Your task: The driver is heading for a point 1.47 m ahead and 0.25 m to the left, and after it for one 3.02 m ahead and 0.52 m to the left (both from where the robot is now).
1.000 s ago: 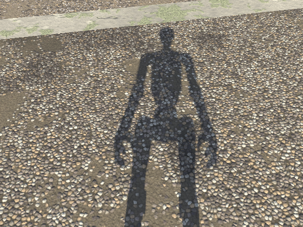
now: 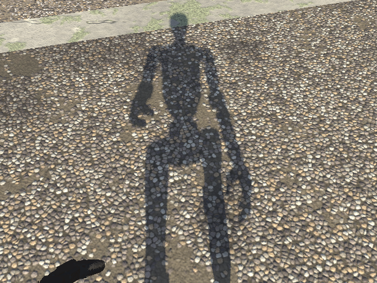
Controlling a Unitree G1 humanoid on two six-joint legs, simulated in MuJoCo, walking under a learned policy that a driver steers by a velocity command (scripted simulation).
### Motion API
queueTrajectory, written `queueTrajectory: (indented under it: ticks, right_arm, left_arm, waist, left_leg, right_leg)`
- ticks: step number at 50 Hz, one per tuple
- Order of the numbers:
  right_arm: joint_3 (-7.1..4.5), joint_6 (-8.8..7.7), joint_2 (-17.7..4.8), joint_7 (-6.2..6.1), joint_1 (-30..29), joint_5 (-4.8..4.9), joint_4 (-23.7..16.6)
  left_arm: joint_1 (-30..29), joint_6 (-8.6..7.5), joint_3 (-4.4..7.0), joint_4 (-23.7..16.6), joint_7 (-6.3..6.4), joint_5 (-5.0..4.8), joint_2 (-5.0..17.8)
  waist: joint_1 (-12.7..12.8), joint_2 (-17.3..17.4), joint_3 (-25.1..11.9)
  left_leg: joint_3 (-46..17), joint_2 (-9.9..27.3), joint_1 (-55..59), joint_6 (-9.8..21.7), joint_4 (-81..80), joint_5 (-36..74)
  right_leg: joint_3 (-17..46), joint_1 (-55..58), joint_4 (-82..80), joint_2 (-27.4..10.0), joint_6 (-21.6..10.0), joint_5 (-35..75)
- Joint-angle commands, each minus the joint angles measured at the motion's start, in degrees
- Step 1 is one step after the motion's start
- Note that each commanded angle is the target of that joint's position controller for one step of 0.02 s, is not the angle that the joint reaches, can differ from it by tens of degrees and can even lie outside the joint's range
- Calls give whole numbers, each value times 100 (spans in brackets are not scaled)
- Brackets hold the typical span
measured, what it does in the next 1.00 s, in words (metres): walks ahead: right foot, then left foot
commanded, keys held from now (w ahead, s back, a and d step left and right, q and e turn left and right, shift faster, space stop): w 0.76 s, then no key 0.24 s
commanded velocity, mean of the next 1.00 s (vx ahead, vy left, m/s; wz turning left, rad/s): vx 0.44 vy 0.00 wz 0.00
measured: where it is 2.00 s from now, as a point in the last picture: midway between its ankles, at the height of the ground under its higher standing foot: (173, 179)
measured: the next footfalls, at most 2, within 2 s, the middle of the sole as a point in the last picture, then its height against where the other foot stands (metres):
right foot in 0.06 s outside the picture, level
left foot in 0.60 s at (144, 266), level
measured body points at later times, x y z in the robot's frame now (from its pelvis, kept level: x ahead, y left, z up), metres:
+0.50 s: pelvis +0.28 -0.01 +0.01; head +0.30 -0.01 +0.46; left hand +0.24 +0.25 -0.13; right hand +0.48 -0.25 -0.09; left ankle +0.48 +0.14 -0.68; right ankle +0.18 -0.11 -0.73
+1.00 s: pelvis +0.55 +0.04 +0.02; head +0.57 +0.04 +0.47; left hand +0.71 +0.28 -0.10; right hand +0.56 -0.23 -0.12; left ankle +0.49 +0.12 -0.73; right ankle +0.71 -0.11 -0.69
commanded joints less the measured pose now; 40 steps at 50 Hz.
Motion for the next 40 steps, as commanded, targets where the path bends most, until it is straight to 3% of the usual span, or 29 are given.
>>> queueTrajectory:
  ticks: [1, 2, 3, 4, 5, 6, 7, 8, 9, 10, 12, 16, 20, 25, 27, 28, 29, 30, 31, 32, 33, 34, 35, 37, 38, 40]
  right_arm:
    - [-247, 39, -1082, -17, -139, -56, -252]
    - [-223, 89, -1026, 0, -196, -98, -313]
    - [-128, 94, -822, 27, -188, -186, -485]
    - [135, -45, 241, 114, 670, -104, -508]
    - [0, -223, -379, 145, 190, 77, -509]
    - [-113, -314, -770, 152, -557, 233, -768]
    - [-130, -348, -852, 103, -935, 202, -860]
    - [-196, -312, -850, 55, -1060, 116, -862]
    - [-219, -228, -747, 42, -896, 77, -844]
    - [-223, -149, -614, 33, -787, 69, -823]
    - [-244, -45, -549, 16, -915, 42, -902]
    - [-283, -41, -643, 26, -1994, -54, -1300]
    - [-220, -107, -527, 127, -2886, -18, -1526]
    - [-183, -157, -607, 300, -3581, 47, -1836]
    - [-222, -191, -746, 352, -3457, 54, -1877]
    - [-277, -207, -869, 357, -3161, 55, -1826]
    - [-391, -213, -1060, 342, -2468, 46, -1632]
    - [-540, -208, -1399, 295, -1384, 23, -1333]
    - [-681, -174, -1979, 264, -558, -122, -1171]
    - [-601, -155, -1749, 294, -434, -76, -1117]
    - [-466, -168, -1355, 300, -849, -34, -1172]
    - [-399, -165, -1137, 288, -1350, -40, -1306]
    - [-355, -169, -1007, 308, -1758, -81, -1361]
    - [-286, -202, -772, 348, -2026, -142, -1350]
    - [-298, -222, -798, 353, -1952, -130, -1296]
    - [-317, -246, -932, 313, -1839, -150, -1181]
  left_arm:
    - [676, -59, 298, -134, 11, -16, 806]
    - [1615, -31, 428, 156, 42, -44, 1018]
    - [2596, 7, 541, 359, 99, 17, 1435]
    - [2980, 10, 581, 503, 33, 136, 1795]
    - [2677, -13, 431, 501, 15, 100, 1209]
    - [2070, -44, 353, 421, 29, 76, 937]
    - [1512, -76, 297, 291, 21, 98, 800]
    - [1234, -100, 258, 258, -6, 163, 660]
    - [1148, -118, 219, 309, -17, 223, 535]
    - [1187, -121, 203, 380, -26, 215, 461]
    - [1390, -147, 209, 525, 15, 178, 546]
    - [1813, -110, 265, 654, 182, 175, 835]
    - [2235, -47, 274, 744, 254, 103, 952]
    - [2730, 89, 310, 963, 277, 49, 1013]
    - [2677, 153, 350, 966, 291, 47, 1089]
    - [2562, 183, 364, 934, 292, 56, 1139]
    - [2432, 220, 348, 894, 287, 77, 1110]
    - [2410, 232, 269, 808, 286, 140, 928]
    - [2962, 152, 98, 684, 252, 178, 354]
    - [3062, -2, 31, 762, 217, 107, 229]
    - [2614, -112, 186, 659, 185, -46, 832]
    - [2147, -165, 205, 527, 186, -103, 940]
    - [1910, -158, 221, 492, 223, -42, 875]
    - [2022, 3, 267, 543, 259, 52, 698]
    - [2106, 75, 253, 573, 264, 66, 552]
    - [2020, 159, 274, 527, 303, 111, 514]
  waist:
    - [965, 881, -51]
    - [1401, 858, -612]
    - [1679, 216, -1364]
    - [1125, -1610, -2445]
    - [1259, -1124, -1995]
    - [1108, -820, -948]
    - [907, -141, -602]
    - [705, 22, -376]
    - [479, -143, -355]
    - [387, -258, -298]
    - [318, -283, -52]
    - [521, -106, 239]
    - [816, -119, 294]
    - [989, -149, 428]
    - [829, -249, 311]
    - [630, -346, 118]
    - [240, -345, -306]
    - [-188, -194, -1053]
    - [-109, 984, -1987]
    - [-82, 1672, -2468]
    - [-50, 1233, -1716]
    - [69, 847, -1085]
    - [252, 430, -657]
    - [572, 532, -382]
    - [624, 527, -347]
    - [734, 417, -145]
  left_leg:
    - [-232, 1327, -728, 656, 1172, 5360]
    - [-66, 1097, -1086, 507, 2350, 5727]
    - [70, 772, -2445, 345, 4223, 4010]
    - [-235, -402, -4296, 33, 6367, -636]
    - [-886, -189, -4924, 195, 7121, -923]
    - [-686, 117, -5354, 313, 7219, -469]
    - [-594, 450, -5027, 350, 6940, 129]
    - [-514, 645, -4699, 338, 6615, 433]
    - [-557, 811, -4306, 339, 6382, 605]
    - [-521, 850, -4134, 326, 6178, 629]
    - [-404, 915, -4219, 254, 5790, 698]
    - [-329, 986, -5070, 37, 4468, 1838]
    - [-28, 690, -4785, 6, 2995, 2801]
    - [-41, 540, -4938, 145, 2252, 2398]
    - [11, 439, -4640, 296, 2080, 1949]
    - [138, 288, -4136, 391, 2017, 1761]
    - [317, 83, -3176, 532, 1923, 1737]
    - [59, 320, -1564, 775, 2094, 1837]
    - [-2289, 1802, 750, 1547, 1943, 1179]
    - [-4301, 2366, 1328, 1951, 948, 593]
    - [-3697, 2177, 765, 1644, 867, 369]
    - [-2791, 1960, -82, 1435, 793, 755]
    - [-2167, 1724, -938, 1329, 585, 1264]
    - [-1457, 1373, -1806, 1210, 214, 1741]
    - [-1297, 1321, -1980, 1268, 89, 1937]
    - [-842, 1271, -2180, 1342, 78, 3501]
  right_leg:
    - [-177, 1643, -68, 373, -296, -150]
    - [-208, 2847, -94, 444, -459, -205]
    - [1139, 4582, -61, -667, -828, -681]
    - [4300, 6126, -1142, -2144, -1876, -2211]
    - [4920, 5686, -1903, -1947, -1647, -2713]
    - [3901, 4770, -1920, -1798, -1334, -2277]
    - [3073, 3805, -2018, -1604, -1175, -1396]
    - [2421, 3066, -2122, -1364, -1068, -740]
    - [1974, 2640, -2280, -1157, -1009, -558]
    - [1746, 2410, -2432, -1053, -1026, -524]
    - [1402, 2074, -2682, -990, -1112, -399]
    - [1156, 2338, -2898, -1005, -1125, -256]
    - [703, 2590, -2858, -818, -893, -55]
    - [743, 3608, -2416, -1199, -809, 77]
    - [781, 3915, -2088, -1338, -707, 609]
    - [717, 3955, -1725, -1305, -635, 1431]
    - [510, 3847, -884, -1078, -511, 2388]
    - [262, 3133, 470, -754, -323, 2247]
    - [-75, 932, 2771, 42, 73, 185]
    - [610, -188, 3935, 552, 147, -3012]
    - [944, -754, 4419, 150, 21, -2854]
    - [773, -802, 4308, -167, -58, -2346]
    - [656, -574, 3909, -407, -47, -1877]
    - [671, 52, 3354, -659, -18, -1410]
    - [628, 177, 3224, -675, 22, -1324]
    - [533, 123, 2863, -624, 167, -1124]
Over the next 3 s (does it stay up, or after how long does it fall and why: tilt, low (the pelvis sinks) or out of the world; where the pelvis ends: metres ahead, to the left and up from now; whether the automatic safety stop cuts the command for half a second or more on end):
stays up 1.09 0.05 0.02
